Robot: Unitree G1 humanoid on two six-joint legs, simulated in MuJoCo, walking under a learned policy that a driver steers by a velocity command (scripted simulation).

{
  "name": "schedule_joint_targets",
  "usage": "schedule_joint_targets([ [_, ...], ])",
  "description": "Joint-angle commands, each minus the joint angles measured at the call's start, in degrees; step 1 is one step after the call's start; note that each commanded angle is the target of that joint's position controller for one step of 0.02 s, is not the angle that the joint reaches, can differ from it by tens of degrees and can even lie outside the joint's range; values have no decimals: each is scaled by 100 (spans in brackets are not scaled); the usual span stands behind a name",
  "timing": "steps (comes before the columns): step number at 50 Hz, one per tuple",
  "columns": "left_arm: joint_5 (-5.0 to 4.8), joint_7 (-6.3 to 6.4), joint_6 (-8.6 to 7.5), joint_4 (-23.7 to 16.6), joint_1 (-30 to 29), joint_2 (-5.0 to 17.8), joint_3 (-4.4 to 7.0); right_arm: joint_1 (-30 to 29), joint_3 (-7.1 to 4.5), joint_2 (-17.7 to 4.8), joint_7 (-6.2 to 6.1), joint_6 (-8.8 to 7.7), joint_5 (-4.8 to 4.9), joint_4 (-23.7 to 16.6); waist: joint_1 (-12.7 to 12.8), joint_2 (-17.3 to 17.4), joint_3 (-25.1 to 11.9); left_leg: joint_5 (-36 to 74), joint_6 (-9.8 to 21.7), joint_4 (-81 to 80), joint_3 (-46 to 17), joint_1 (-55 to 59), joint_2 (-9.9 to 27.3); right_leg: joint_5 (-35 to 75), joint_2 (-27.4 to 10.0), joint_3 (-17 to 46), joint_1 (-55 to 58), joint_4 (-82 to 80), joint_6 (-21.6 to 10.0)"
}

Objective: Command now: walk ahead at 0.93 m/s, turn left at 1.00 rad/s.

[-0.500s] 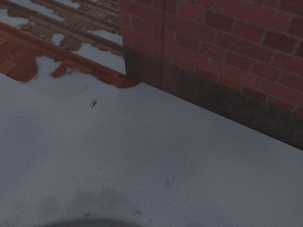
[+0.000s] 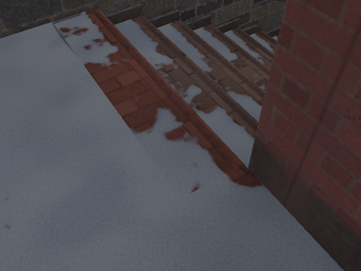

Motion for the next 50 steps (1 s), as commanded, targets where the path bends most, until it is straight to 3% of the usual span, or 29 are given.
schedule_joint_targets([
  [1, -33, -110, -170, 68, 698, 533, 174, -706, 114, 16, 155, -30, -3, -702, 318, -755, 201, 668, -22, 549, -61, -1869, 520, -87, -1399, 967, 1150, -1317, -244],
  [6, -3, -188, -331, 581, 1160, 306, 129, -1618, 198, 38, 207, 13, 27, -998, 332, -750, 865, 1443, 98, -389, 482, -1794, 547, 1564, -1239, -339, 955, -1764, -137],
  [9, 14, -123, -326, 926, 1694, 410, 172, -2137, 310, 249, 269, -30, 31, -1136, 407, -726, 1060, 1314, 357, -1493, 1141, -1368, 472, 3081, -1188, -966, 1362, -1702, 63],
  [10, 41, -108, -297, 952, 1628, 400, 143, -2112, 344, 298, 261, -48, 81, -1091, 277, -751, 978, 1224, 531, -1823, 1422, -722, 279, 4518, -1105, -1263, 1298, -1540, 145],
  [12, 12, 24, -225, 1006, 1799, 802, 217, -1954, 347, 258, 194, -38, 25, -1015, -10, -999, 565, 726, 745, -2167, 1857, 260, -239, 7647, -1337, -1420, 1558, -674, 169],
  [14, 1, 131, -68, 866, 1468, 1237, 298, -87, 149, -178, 36, -11, 131, -424, -973, -1189, -301, 149, 1028, -2312, 1591, 2188, -532, 8721, -1664, -1226, 1324, 1495, 29],
  [15, -7, 47, -35, 651, 1079, 1312, 311, 1344, -68, -541, -85, -55, 133, 19, -1570, -1139, -854, 100, 1274, -2905, 1068, 4053, -500, 7880, -1661, -1115, 244, 3270, -111],
  [16, 40, -21, -29, 630, 1041, 936, 280, 1145, -279, -802, -256, -15, 353, 114, -1244, 4, -938, -13, 1303, -3506, -135, 5479, 143, 1691, -649, -1073, -1443, 5249, -43],
  [17, -82, -88, -123, -125, 1380, 595, 123, 716, -321, -1376, -278, 67, 110, -186, -498, 833, -1796, 14, 2349, -3965, -3369, 7057, 1921, -1299, -73, -373, -3682, 7251, 206],
  [18, -109, -94, -269, -291, 520, 884, 153, 1406, -305, -1105, -417, 149, 68, -168, -1003, -457, -2013, 63, 2233, -4605, -3622, 6809, 1794, -604, -209, 472, -3951, 7129, 103],
  [19, -159, -88, -297, -281, 536, 722, 90, 1278, -283, -956, -494, 64, 128, 130, -689, -576, -1035, 317, 2026, -5009, -3112, 5754, 1798, -385, -509, 468, -3938, 6573, 51],
  [20, -61, -77, -264, -234, 542, 637, 45, 1060, -198, -679, -523, -72, 146, 248, -323, -895, -288, 606, 1793, -5175, -2626, 4563, 1558, -370, -767, 464, -3585, 5853, 41],
  [21, 72, -97, -167, -130, 627, 545, 10, 722, -124, -522, -575, -193, 105, 212, -20, -992, 29, 878, 1660, -5185, -2166, 3713, 1267, -519, -880, 500, -3140, 5534, 53],
  [23, 211, -186, 59, 6, 975, 402, -25, 545, 40, -166, -570, -364, 198, 291, 356, -701, 273, 948, 1579, -5453, -1628, 2583, 888, -782, -1040, 483, -2554, 4867, 157],
  [27, 81, -307, 59, -551, -475, 163, -149, 803, 53, -142, -416, -583, 268, 563, 66, -154, 975, 1611, 1330, -6159, -825, 1655, 343, 880, -1012, 61, -2458, 2776, 146],
  [31, -68, -374, -14, -651, -1103, 153, -155, 1302, 32, -254, -373, -727, 404, 822, -268, -207, 845, 3254, 1015, -6522, -649, 2354, 576, 2809, -581, -185, -1567, 1284, -261],
  [34, 5, -326, -20, -590, -964, 441, -37, 1510, -38, -663, -453, -675, 288, 973, -123, -38, 267, 6222, 757, -5507, -478, 3821, 809, 1850, 73, -421, -1153, 947, -522],
  [36, -56, -165, 0, -138, 702, 800, 154, 1292, -94, -893, -526, -547, 63, 1031, 826, 200, -648, 7137, 576, -3294, -391, 3830, 946, 853, 332, -278, 472, 976, -671],
  [37, -13, -33, 40, 198, 1967, 1071, 277, 945, -57, -745, -544, -523, -9, 987, 1518, 142, -1109, 6211, 517, -1554, -233, 2843, 711, 332, -99, 46, 1907, 1130, -817],
  [38, 222, 13, 24, 284, 2336, 1774, 483, 1615, 162, 204, -489, -578, 272, 726, 1037, -1657, -1871, 1743, 187, 1560, 147, 736, -262, -1131, -1926, 2861, 3532, 877, -1657],
  [39, 110, -140, 23, 316, 2129, 1399, 422, 1502, 202, 69, -457, -678, 279, 684, 969, -1713, -2352, -782, 321, 2104, -423, -126, -685, -1692, -2216, 5143, 3649, -440, -1811],
  [40, 59, -163, -10, 282, 1328, 1104, 394, 1013, 203, -27, -495, -680, 294, 611, 688, -1265, -1128, -264, 368, 2041, -428, -617, -105, -1790, -2088, 4304, 2713, -562, -1722],
  [41, 37, -188, -44, 268, 951, 651, 297, 723, 229, -121, -455, -653, 253, 603, 538, -336, -575, 80, 373, 1642, -321, -496, 246, -1541, -1977, 3445, 1760, -670, -1590],
  [42, 99, -194, -73, 321, 782, 427, 218, 490, 249, -24, -398, -568, 187, 529, 372, -21, -177, 74, 385, 1384, -264, -422, 399, -1335, -1799, 2887, 1063, -882, -1412],
  [43, 108, -185, -106, 448, 735, 260, 142, 511, 276, 109, -335, -446, 126, 462, 117, -92, 135, 62, 353, 1253, -259, -246, 491, -1174, -1624, 2354, 417, -1096, -1235],
  [45, -15, -205, -271, 674, 762, 329, 112, 517, 338, 334, -289, -236, 92, 475, -142, -138, 788, -99, 169, 862, -208, -151, 616, 524, -1662, 1518, -364, -1521, -1205],
  [47, -73, -217, -416, 648, 420, 201, 57, 199, 314, 389, -270, -223, 235, 330, -272, -571, 1006, 473, -36, -275, 58, -236, 519, 3019, -1301, 169, -601, -1554, -922],
  [49, -193, -209, -483, 593, -29, 260, 70, 31, 321, 453, -138, -290, 205, 259, -419, -731, 779, 1816, -31, -2029, 552, 612, 443, 3773, -769, -866, -812, -1329, -606],
  [50, -219, -187, -489, 605, 22, 406, 110, -160, 320, 494, -61, -277, 180, 291, -286, -733, 581, 2381, 11, -2564, 918, 1060, 301, 3831, -688, -1062, -728, -1258, -558],
])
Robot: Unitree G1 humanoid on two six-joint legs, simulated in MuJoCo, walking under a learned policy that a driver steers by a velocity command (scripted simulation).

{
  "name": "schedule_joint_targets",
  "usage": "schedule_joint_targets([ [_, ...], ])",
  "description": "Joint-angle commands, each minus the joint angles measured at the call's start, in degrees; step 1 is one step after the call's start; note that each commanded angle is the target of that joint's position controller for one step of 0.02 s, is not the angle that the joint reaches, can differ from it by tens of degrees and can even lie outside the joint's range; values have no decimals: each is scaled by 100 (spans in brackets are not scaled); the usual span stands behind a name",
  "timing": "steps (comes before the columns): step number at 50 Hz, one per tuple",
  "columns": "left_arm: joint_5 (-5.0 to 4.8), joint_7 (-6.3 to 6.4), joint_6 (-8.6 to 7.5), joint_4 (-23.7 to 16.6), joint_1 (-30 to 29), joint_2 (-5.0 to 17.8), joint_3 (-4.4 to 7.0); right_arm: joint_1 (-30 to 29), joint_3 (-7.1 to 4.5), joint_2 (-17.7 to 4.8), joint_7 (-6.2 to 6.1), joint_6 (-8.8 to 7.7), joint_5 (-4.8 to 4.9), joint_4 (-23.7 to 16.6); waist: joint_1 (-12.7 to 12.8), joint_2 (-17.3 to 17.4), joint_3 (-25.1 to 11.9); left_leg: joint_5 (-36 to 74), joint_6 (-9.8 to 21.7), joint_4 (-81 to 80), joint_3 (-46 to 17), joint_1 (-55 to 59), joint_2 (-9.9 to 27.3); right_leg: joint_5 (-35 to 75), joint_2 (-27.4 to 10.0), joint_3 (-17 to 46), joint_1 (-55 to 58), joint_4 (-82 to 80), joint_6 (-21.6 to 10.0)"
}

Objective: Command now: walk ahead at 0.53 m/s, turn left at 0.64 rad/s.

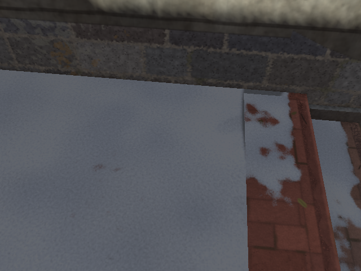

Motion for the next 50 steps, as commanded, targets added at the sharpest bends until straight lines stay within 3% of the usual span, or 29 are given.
schedule_joint_targets([
  [1, -132, 42, -246, -572, -943, 647, 99, 99, -9, -12, 201, -4, -35, -155, -366, -616, 49, 1539, 36, -1505, 834, 1947, -262, 3909, -952, -351, -1502, -696, -369],
  [4, -279, 208, -166, -568, -933, 927, 186, 774, -163, -305, 198, 37, -129, 22, -665, -589, -368, 1257, 229, -1885, 964, 2661, -683, 4960, -1142, -361, -760, 505, -211],
  [6, -168, 255, 74, -635, -1039, 1127, 261, 2074, -357, -591, 22, 33, -198, 459, -1176, -497, -1000, 824, 472, -2112, 834, 3720, -921, 5023, -1181, -276, -652, 2790, -53],
  [7, -117, 214, 158, -647, -1024, 1018, 269, 2282, -479, -818, -130, 32, -120, 555, -1239, -187, -988, 1498, 700, -2492, 234, 3998, -622, 2574, -705, -256, -1032, 4577, 164],
  [8, 24, 185, 269, -823, -500, 309, 152, 1760, -575, -1379, -195, 90, 2, 408, -399, 1096, -804, 5949, 1012, -1863, -1548, 4551, 554, -2024, 88, -178, -2553, 6733, 443],
  [9, -104, 236, 348, -1068, 512, 297, 40, 1614, -718, -1862, -166, 122, -4, 61, -234, 1311, -2678, 6582, 2310, -2629, -3796, 5922, 1705, -2131, 278, 1021, -3324, 7733, 520],
  [10, 17, 280, 363, -893, 409, 578, 22, 1041, -700, -1460, -250, 200, -12, -297, -274, 151, -2778, 4224, 2309, -3132, -4039, 5679, 1648, -1532, -95, 1354, -3507, 7510, 416],
  [11, 60, 269, 385, -944, -281, 728, 35, 830, -584, -1026, -315, 235, 77, -236, -296, -483, -1895, 2876, 2039, -3432, -3500, 4690, 1243, -1139, -285, 1395, -3493, 6739, 399],
  [12, 142, 274, 418, -1092, -858, 689, 26, 865, -513, -804, -346, 246, 133, -74, -241, -588, -1260, 2432, 1741, -3593, -3042, 4011, 860, -1140, -402, 1394, -3441, 6163, 393],
  [15, 175, 293, 709, -1186, -1130, 602, -20, 1054, -491, -751, -326, 232, 154, 67, -179, -498, -988, 3453, 1226, -3523, -2378, 3282, 451, -914, -507, 1403, -2860, 5183, 457],
  [16, 203, 267, 720, -1228, -1118, 502, -44, 1054, -520, -857, -288, 228, 113, 84, -137, -567, -1169, 2776, 1121, -3608, -2404, 3295, 326, -800, -554, 1433, -2770, 4829, 481],
  [18, 227, 214, 769, -1308, -1364, 537, -35, 943, -589, -1064, -248, 261, 50, -16, -235, -273, -1134, 361, 945, -3959, -2659, 3094, 56, -449, -576, 1447, -2819, 4543, 571],
  [20, 234, 178, 770, -1417, -1749, 641, 4, 847, -626, -1109, -200, 295, 29, -109, -362, -65, -703, -2264, 915, -4441, -3055, 2791, -113, -46, -548, 1552, -3166, 3968, 574],
  [21, 242, 198, 732, -1469, -1994, 649, 8, 964, -628, -1101, -159, 299, 45, -88, -447, 29, -509, -2627, 938, -4571, -3246, 2802, -90, 104, -537, 1607, -3337, 3656, 593],
  [25, 200, 184, 583, -1589, -2646, 705, 46, 1518, -699, -1216, -131, 244, 105, 46, -750, 72, -283, -2646, 895, -4516, -3619, 3582, -14, 690, -448, 1778, -3852, 2764, 619],
  [28, 183, 156, 513, -1715, -2920, 689, -11, 1502, -650, -1106, -66, 120, 31, 3, -887, 253, -147, -2317, 974, -4322, -3723, 3650, -52, 804, -357, 1755, -3841, 2282, 529],
  [30, 141, 135, 476, -1860, -3098, 629, -41, 1579, -662, -1128, -50, 131, 89, 3, -859, 284, -160, -2243, 997, -4132, -3793, 3474, -115, 637, -217, 1753, -3487, 1908, 486],
  [32, 51, 150, 412, -1959, -3170, 659, -43, 1334, -668, -1195, -65, 96, 22, -72, -800, 370, -73, -2211, 951, -4049, -3854, 3045, -173, 469, -25, 1680, -2831, 1457, 528],
  [34, -55, 172, 348, -1933, -2786, 798, 5, 971, -664, -1202, -33, 85, 6, -186, -541, 438, -101, -2202, 785, -3976, -3905, 2329, -258, 529, 56, 1597, -1578, 1007, 532],
  [36, -81, 251, 292, -1709, -1838, 1040, 99, 754, -588, -1084, -43, 47, 17, -214, 36, -62, -426, -2211, 449, -2960, -3473, 1192, -600, 600, -237, 1661, 489, 513, 313],
  [37, 25, 323, 232, -1636, -1223, 1388, 209, 903, -506, -815, -44, -55, 63, -190, 295, -799, -831, -2769, 231, -1572, -2667, 540, -1098, -260, -989, 2347, 1571, 301, 119],
  [38, 231, 405, 217, -1676, -423, 1876, 346, 656, -369, -450, -85, -159, 270, -503, 651, -1621, -1637, -3196, 54, -157, -1495, -278, -1492, -2327, -2447, 4372, 2521, -259, -313],
  [39, 257, 413, 237, -1564, -723, 1945, 421, 652, -289, -583, -114, -124, 202, -584, 329, -1487, -1414, -2332, 74, 763, -1124, -914, -955, -3293, -2856, 5585, 1979, -601, -643],
  [40, 174, 361, 267, -1649, -966, 1423, 325, 309, -333, -909, -113, -22, 17, -567, 296, -705, -926, -1758, 44, 1199, -950, -975, -594, -2997, -2614, 4963, 1427, -437, -530],
  [41, 145, 319, 276, -1621, -957, 1170, 243, 223, -361, -928, -31, 31, -100, -559, 231, -363, -554, -1418, 2, 1310, -826, -941, -439, -2236, -2264, 3976, 964, -414, -341],
  [43, 67, 260, 280, -1427, -745, 881, 136, 253, -317, -698, 138, 158, -127, -494, 126, -576, -154, -982, -16, 1528, -543, -914, -101, -851, -1662, 2600, 498, -562, -12],
  [44, 84, 207, 232, -1330, -554, 874, 134, 150, -291, -668, 204, 198, -176, -577, 151, -650, -146, -843, -50, 1762, -353, -957, -18, -397, -1545, 2203, 378, -683, 51],
  [47, 61, 63, 77, -1115, -243, 728, 119, -379, -206, -554, 276, 230, -103, -848, 163, -698, 80, -271, -82, 1942, -167, -1142, 165, 699, -1465, 1429, 97, -928, 87],
  [50, 71, 27, -14, -880, -39, 569, 76, -913, -148, -509, 323, 238, -50, -1040, 138, -701, 407, 213, -47, 1347, 163, -1052, 105, 2108, -1285, 585, -75, -1097, 141],
])
Over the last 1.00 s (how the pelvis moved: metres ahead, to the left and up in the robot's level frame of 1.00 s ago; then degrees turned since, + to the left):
0.83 0.29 0.00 37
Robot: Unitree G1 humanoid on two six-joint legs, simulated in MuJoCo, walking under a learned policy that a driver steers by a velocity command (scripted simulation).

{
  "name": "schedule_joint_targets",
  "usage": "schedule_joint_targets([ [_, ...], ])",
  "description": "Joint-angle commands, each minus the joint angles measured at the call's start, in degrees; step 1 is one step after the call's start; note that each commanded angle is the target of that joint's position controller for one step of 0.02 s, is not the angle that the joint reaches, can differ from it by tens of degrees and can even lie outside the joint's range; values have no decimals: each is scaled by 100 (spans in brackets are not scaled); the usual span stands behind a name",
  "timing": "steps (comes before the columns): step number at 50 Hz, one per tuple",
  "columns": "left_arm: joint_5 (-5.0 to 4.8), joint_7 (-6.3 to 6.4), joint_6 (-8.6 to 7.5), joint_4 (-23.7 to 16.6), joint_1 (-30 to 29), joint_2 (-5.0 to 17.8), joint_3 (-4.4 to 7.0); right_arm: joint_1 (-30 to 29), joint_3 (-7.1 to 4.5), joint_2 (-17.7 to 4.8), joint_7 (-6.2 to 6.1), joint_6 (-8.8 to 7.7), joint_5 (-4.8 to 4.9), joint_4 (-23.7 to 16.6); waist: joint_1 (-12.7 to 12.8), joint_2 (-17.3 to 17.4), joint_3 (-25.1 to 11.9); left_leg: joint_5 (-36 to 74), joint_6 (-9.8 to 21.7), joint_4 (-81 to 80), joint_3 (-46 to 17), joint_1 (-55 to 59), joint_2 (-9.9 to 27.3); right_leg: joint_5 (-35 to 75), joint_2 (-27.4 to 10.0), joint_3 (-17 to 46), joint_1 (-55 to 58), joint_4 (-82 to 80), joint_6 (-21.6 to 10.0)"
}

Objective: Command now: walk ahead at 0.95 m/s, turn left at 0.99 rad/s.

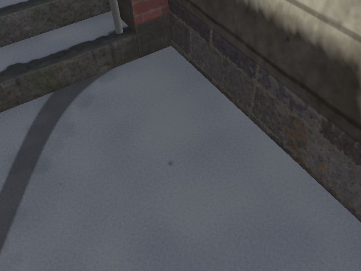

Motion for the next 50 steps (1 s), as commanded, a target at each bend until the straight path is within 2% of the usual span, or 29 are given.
schedule_joint_targets([
  [1, 1, -35, -179, -91, 149, 292, 29, -1074, 112, 12, 86, -68, 26, -731, 23, -909, 852, 363, 54, -465, 395, -666, 53, 2940, -1231, 186, -206, -916, 124],
  [4, 48, 56, -174, 202, 589, 402, 52, -1674, 258, 205, 173, -67, 14, -936, 83, -858, 982, 215, 325, -1623, 1036, -307, -57, 4377, -1223, -373, 210, -903, 306],
  [7, 35, 234, -92, 288, 591, 821, 122, -1341, 277, 130, 93, -26, 25, -810, -384, -1151, 511, -213, 687, -2441, 1611, 1304, -688, 8306, -1398, -748, 376, 49, 393],
  [9, 69, 335, 73, 204, 236, 1166, 203, 311, 76, -342, -32, -11, 26, -318, -1271, -1345, -282, -805, 985, -2628, 1302, 3083, -940, 9264, -1731, -596, 139, 2105, 306],
  [10, 90, 288, 116, 40, -136, 1213, 208, 1741, -123, -700, -151, -67, 30, 117, -1853, -1276, -811, -862, 1270, -3165, 753, 4860, -889, 8317, -1750, -467, -873, 3890, 176],
  [11, 155, 145, 115, 33, -163, 843, 150, 1829, -291, -880, -321, -90, 145, 316, -1580, -434, -779, -969, 1409, -3565, 45, 6039, -461, 2584, -990, -443, -2369, 5794, 74],
  [12, 108, 73, 28, -618, -17, 407, 24, 1269, -404, -1461, -383, 25, 52, 49, -832, 777, -1169, -923, 2232, -3798, -2872, 7424, 980, -1125, -218, -79, -4744, 7738, 354],
  [13, 38, 80, -107, -946, -671, 758, 43, 1777, -440, -1414, -435, 71, 49, -39, -1242, -291, -1614, -1211, 2475, -4730, -3930, 7452, 1203, -592, -285, 1037, -5241, 7836, 299],
  [15, 39, 67, -201, -965, -848, 751, -20, 1482, -364, -985, -515, -32, 81, 221, -642, -936, 80, -936, 2040, -5614, -3324, 5502, 958, -212, -742, 1117, -5071, 6541, 268],
  [17, 277, 30, 36, -805, -512, 655, -50, 975, -227, -698, -599, -204, 93, 152, -47, -1032, 482, -379, 1836, -5664, -2431, 4160, 355, -533, -976, 1120, -4383, 5982, 442],
  [18, 315, 3, 155, -863, -489, 605, -64, 917, -170, -586, -578, -289, 134, 128, 83, -802, 572, -250, 1849, -5760, -2327, 3465, 215, -716, -1050, 1084, -4066, 5560, 536],
  [20, 274, -47, 226, -1219, -1228, 466, -120, 831, -171, -607, -528, -438, 149, 144, 41, -558, 911, -281, 1753, -6091, -2047, 2370, -152, -270, -1075, 850, -3643, 4463, 652],
  [22, 157, -109, 198, -1446, -1815, 280, -199, 885, -209, -642, -495, -508, 113, 190, -118, -424, 953, 336, 1502, -6098, -1813, 1877, -476, 1107, -903, 737, -2984, 3385, 621],
  [24, 45, -129, 166, -1491, -2040, 200, -232, 1158, -262, -727, -435, -540, 186, 308, -354, -274, 708, 1321, 1281, -6059, -1831, 2055, -437, 2200, -643, 677, -2265, 2528, 448],
  [26, 0, -95, 161, -1523, -2173, 331, -198, 1375, -301, -826, -428, -525, 225, 411, -502, -166, 495, 2224, 1116, -5759, -1970, 2825, -282, 2272, -418, 685, -1990, 1976, 288],
  [27, 5, -55, 156, -1467, -1978, 482, -143, 1401, -321, -893, -452, -513, 221, 433, -415, -171, 282, 3009, 969, -5292, -2010, 3256, -277, 2033, -261, 733, -1684, 1717, 224],
  [28, -2, 6, 144, -1322, -1468, 726, -43, 1409, -350, -1033, -469, -500, 195, 458, -175, -203, -152, 3837, 807, -4496, -2014, 3575, -283, 1585, -68, 751, -1072, 1691, 170],
  [29, -32, 89, 119, -1106, -462, 956, 82, 1154, -388, -1239, -455, -500, 161, 426, 491, -236, -688, 3993, 643, -3168, -1936, 3357, -333, 1196, -73, 758, 65, 1638, 135],
  [30, 20, 216, 116, -807, 833, 1276, 236, 822, -331, -1030, -435, -565, 102, 342, 1175, -314, -1300, 3340, 510, -1542, -1704, 2579, -573, 471, -517, 1026, 1509, 1850, 55],
  [31, 256, 302, 82, -623, 1587, 1648, 334, 781, -68, 50, -477, -622, 143, 67, 1143, -1915, -1844, -1807, 463, 642, -1147, 1158, -1146, -1397, -2214, 2956, 2681, 1308, -153],
  [32, 294, 206, 89, -754, 737, 1778, 378, 1295, 27, -38, -507, -592, 342, -223, 357, -3057, -2321, -2077, 440, 1449, -748, 249, -1087, -2141, -3040, 5876, 2563, 17, -550],
  [33, 240, 166, 116, -934, -104, 1094, 287, 895, -14, -415, -541, -479, 137, -1, 309, -1833, -1284, -1386, 462, 1459, -557, -5, -505, -2863, -2704, 5156, 1618, -136, -570],
  [34, 193, 137, 131, -885, -387, 710, 191, 601, -33, -475, -455, -396, 48, 13, 250, -1114, -637, -1014, 416, 1220, -381, 38, -228, -2190, -2458, 4122, 831, -36, -563],
  [35, 214, 112, 133, -751, -404, 557, 153, 409, -29, -382, -360, -319, 6, 2, 172, -699, -254, -961, 368, 1058, -300, 127, -47, -1322, -2245, 3366, 287, -70, -494],
  [39, 16, -30, -81, -91, -47, 203, 42, -171, 147, 250, -104, -37, 3, -479, -192, -882, 462, -852, 307, 754, -191, -142, 358, 683, -2036, 1425, -562, -481, -228],
  [43, -15, -29, -239, 4, -623, 302, 51, -709, 168, 113, 20, 40, 57, -819, -582, -864, 884, 312, 327, -781, 215, 220, 318, 2117, -1592, -230, -1081, -979, -110],
  [46, -24, 60, -223, 238, -231, 617, 111, -1214, 219, 193, 127, -8, -6, -906, -438, -578, 1068, 510, 612, -2211, 1059, 944, -5, 3887, -1423, -916, -704, -1068, -89],
  [48, -17, 123, -114, 224, -94, 952, 173, -883, 155, 53, 66, -40, 37, -737, -678, -819, 627, 222, 783, -2455, 1367, 1537, -441, 6782, -1566, -1011, 27, -258, -69],
  [50, 19, 171, 83, 105, -362, 1330, 274, 646, -26, -313, -77, -57, 101, -278, -1474, -1107, -275, -392, 947, -2409, 1309, 3063, -801, 8362, -1776, -910, 159, 1769, -118],
])
Over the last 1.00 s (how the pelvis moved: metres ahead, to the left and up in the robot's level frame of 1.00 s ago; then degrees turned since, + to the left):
0.56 0.10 0.00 51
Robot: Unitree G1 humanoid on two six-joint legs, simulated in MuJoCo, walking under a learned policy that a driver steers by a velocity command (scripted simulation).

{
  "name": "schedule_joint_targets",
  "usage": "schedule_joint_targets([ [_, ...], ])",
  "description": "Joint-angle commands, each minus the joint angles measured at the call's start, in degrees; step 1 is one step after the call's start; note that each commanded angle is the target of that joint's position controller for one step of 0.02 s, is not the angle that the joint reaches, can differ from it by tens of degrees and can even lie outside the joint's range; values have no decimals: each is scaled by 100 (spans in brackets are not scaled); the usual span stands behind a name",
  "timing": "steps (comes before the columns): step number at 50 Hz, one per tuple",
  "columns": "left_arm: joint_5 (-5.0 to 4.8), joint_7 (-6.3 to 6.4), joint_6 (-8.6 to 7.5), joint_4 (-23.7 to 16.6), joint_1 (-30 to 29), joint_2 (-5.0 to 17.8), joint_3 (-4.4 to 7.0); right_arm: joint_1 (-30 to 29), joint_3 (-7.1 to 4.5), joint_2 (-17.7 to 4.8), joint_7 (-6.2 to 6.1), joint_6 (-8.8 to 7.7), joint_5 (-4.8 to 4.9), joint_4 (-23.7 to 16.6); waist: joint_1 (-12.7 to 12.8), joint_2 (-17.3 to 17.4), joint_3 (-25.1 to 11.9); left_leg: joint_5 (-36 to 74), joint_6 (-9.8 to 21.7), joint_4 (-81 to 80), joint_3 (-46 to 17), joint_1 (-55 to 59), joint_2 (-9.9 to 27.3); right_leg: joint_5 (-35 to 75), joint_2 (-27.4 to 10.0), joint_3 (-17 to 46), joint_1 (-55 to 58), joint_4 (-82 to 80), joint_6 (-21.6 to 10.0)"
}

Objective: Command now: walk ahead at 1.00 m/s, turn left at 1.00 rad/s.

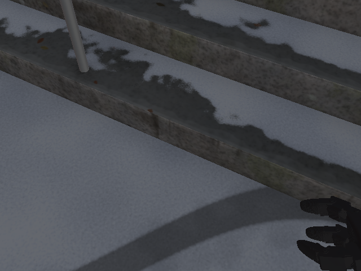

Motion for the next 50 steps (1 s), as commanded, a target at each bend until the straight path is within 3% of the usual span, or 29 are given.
schedule_joint_targets([
  [1, 29, 76, 115, -814, -1136, 1591, 349, 3199, -433, -887, -212, -13, 64, 779, -2022, -765, -1337, -640, 361, -191, -34, 4226, -710, 8656, -1373, 482, -1940, 3442, -778],
  [2, 88, 7, 147, -796, -1115, 1327, 318, 3409, -606, -1100, -372, 21, 117, 1040, -1857, -118, -1285, -1029, 518, -632, -750, 5368, -522, 4524, -788, 600, -3311, 5449, -636],
  [3, 147, -113, 113, -1171, -1014, 460, 94, 2606, -666, -1564, -482, 105, 132, 867, -939, 1345, -935, -1010, 932, -1145, -3153, 5743, 522, -182, 242, 782, -5440, 7587, -364],
  [4, 48, -105, -62, -1856, -1205, 800, 103, 2815, -739, -1897, -479, 163, -15, 656, -954, 954, -2067, -1757, 1686, -2457, -5436, 6619, 1227, -123, 374, 2156, -6371, 7956, -374],
  [5, 61, -90, -197, -1880, -1611, 913, 66, 2893, -740, -1680, -536, 127, -40, 783, -953, 19, -1515, -2094, 1457, -3130, -5711, 6166, 1374, 212, 34, 2448, -6621, 7412, -428],
  [6, 44, -70, -243, -1794, -1692, 905, 21, 2776, -688, -1398, -579, 34, -25, 927, -716, -519, -641, -1699, 1291, -3287, -5260, 5175, 1228, 442, -171, 2423, -6450, 6795, -420],
  [9, 294, -94, 9, -1616, -1535, 775, -46, 2353, -491, -937, -650, -289, 39, 972, -141, -647, -228, 50, 1098, -3179, -3878, 3356, 536, 226, -547, 2418, -5341, 5716, -200],
  [13, 173, -200, 112, -2177, -2982, 391, -208, 2490, -506, -961, -529, -477, 74, 1121, -363, -465, 385, 482, 854, -3623, -3193, 2112, -56, 1452, -477, 2098, -4733, 3484, -29],
  [18, -7, -199, 56, -2263, -3119, 495, -181, 2778, -610, -1118, -431, -475, 197, 1290, -635, -3, -108, 2519, 217, -3082, -3129, 2753, -13, 3129, 96, 2001, -3151, 1575, -365],
  [20, -9, -60, 17, -1919, -1843, 993, 48, 2590, -683, -1411, -486, -465, 141, 1291, 35, 107, -944, 4166, -113, -1342, -3130, 3111, -77, 2316, 393, 2163, -1783, 1640, -482],
  [21, -14, 47, -2, -1631, -681, 1272, 195, 2239, -705, -1527, -458, -485, 89, 1237, 792, 47, -1396, 4004, -245, 84, -3041, 2606, -270, 1871, 282, 2120, -564, 1588, -514],
  [22, 103, 176, -32, -1366, 283, 1657, 340, 2029, -537, -915, -428, -546, 46, 1073, 1093, -551, -1799, 1757, -328, 1786, -2728, 1774, -605, 555, -596, 2877, 439, 1468, -629],
  [23, 299, 175, -68, -1420, 130, 1893, 355, 2505, -289, -85, -471, -526, 246, 775, 434, -2301, -2433, -2272, -441, 3411, -2130, 475, -1101, -642, -2334, 5716, 1234, 479, -1029],
  [24, 253, 87, -30, -1539, -718, 1680, 412, 2735, -259, -504, -550, -437, 202, 802, 43, -2261, -2190, -1760, -366, 3758, -1740, -108, -565, -1826, -2458, 6959, 559, -220, -1314],
  [26, 175, 31, 23, -1503, -1411, 711, 210, 2046, -309, -751, -411, -284, -55, 966, -40, -568, -705, -958, -437, 3248, -1505, 19, 43, -1078, -1811, 5215, -1120, -277, -1367],
  [31, -12, -146, -292, -648, -795, 362, 69, 1125, -64, -58, -201, -148, -158, 353, -319, -578, 143, -1083, -542, 2526, -1593, -306, 159, 3531, -1464, 3090, -2018, -473, -1282],
  [34, -49, -194, -218, -624, -1310, 472, 64, 725, 36, -149, -177, -346, -90, 12, -620, -918, 45, -259, -773, -317, -657, 1808, -175, 4705, -232, 1153, -3399, -760, -1021],
  [35, -5, -230, -169, -615, -1175, 670, 109, 932, -15, -265, -191, -335, -12, 127, -642, -914, -135, 86, -858, -456, -431, 2650, -414, 4780, -277, 1096, -3602, -730, -1122],
  [37, -162, -219, -411, -648, -1067, 1249, 254, 1159, 16, -196, -40, -260, -195, 416, -715, -367, -119, 744, -516, -999, -506, 2329, -404, 6986, -1092, 1499, -2617, -393, -851],
  [39, -203, -94, -294, -648, -1110, 1196, 216, 1849, -36, -335, -115, -305, -259, 687, -992, -727, -802, 801, -125, -1534, -711, 2827, -401, 7586, -1079, 1354, -1802, 1022, -818],
  [40, -224, -30, -196, -698, -1197, 1067, 150, 2717, -84, -449, -203, -358, -335, 992, -1432, -700, -1294, 1457, -54, -1984, -901, 4023, -292, 6997, -799, 1183, -2200, 2511, -764],
  [41, -165, -83, -117, -722, -712, 661, 58, 2800, -144, -765, -309, -349, -379, 1029, -1208, 223, -1836, 3078, -59, -1541, -1603, 5300, 536, 3029, -248, 964, -3217, 4519, -619],
  [42, -338, -28, -27, -768, 4, 222, -42, 2718, -136, -925, -398, -353, -313, 868, -787, 1400, -2611, 9030, 638, -818, -3414, 6576, 2170, -1001, 526, 1277, -4594, 6944, -387],
  [43, -250, 49, 48, -911, 150, 718, 45, 3120, -390, -1269, -451, -271, -51, 850, -1029, 710, -3657, 6040, 1201, -864, -3529, 7199, 2119, -705, 369, 2221, -5220, 7949, -670],
  [44, -248, 51, 103, -1007, -424, 520, -82, 2351, -276, -766, -666, -184, 154, 870, -723, 414, -2711, 6050, 1311, -1429, -3095, 5935, 1983, -368, 131, 2203, -5324, 7797, -472],
  [46, -105, 139, 259, -891, -711, 408, -129, 2035, -90, -334, -621, -318, 8, 838, -356, -505, -1183, 4800, 680, -2024, -2839, 4286, 1522, -112, -18, 2052, -5430, 7169, -371],
  [47, -52, 175, 372, -694, -403, 207, -141, 1964, -8, -159, -575, -445, -65, 798, -242, -643, -1071, 4791, 510, -2187, -2723, 3625, 1473, 156, 61, 2075, -4972, 7240, -388],
  [48, 148, 110, 593, -802, -405, 460, 18, 2534, -196, -628, -648, -390, -10, 942, -342, -924, -1206, 3984, 303, -2124, -3286, 3727, 1646, 425, 272, 1978, -5309, 8196, -421],
  [50, 64, 162, 649, -1103, -962, -135, -114, 2490, -201, -642, -556, -479, 57, 1046, -236, -64, -1047, 3036, 525, -2293, -3201, 3314, 1448, 77, 388, 1948, -6258, 9479, -613],
])
Over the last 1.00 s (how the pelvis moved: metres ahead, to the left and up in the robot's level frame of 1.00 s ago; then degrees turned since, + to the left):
0.81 0.33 -0.03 59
